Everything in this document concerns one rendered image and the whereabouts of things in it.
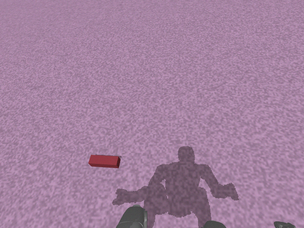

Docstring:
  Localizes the carton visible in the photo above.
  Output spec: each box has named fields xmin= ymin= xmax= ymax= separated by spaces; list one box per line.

xmin=88 ymin=155 xmax=120 ymax=168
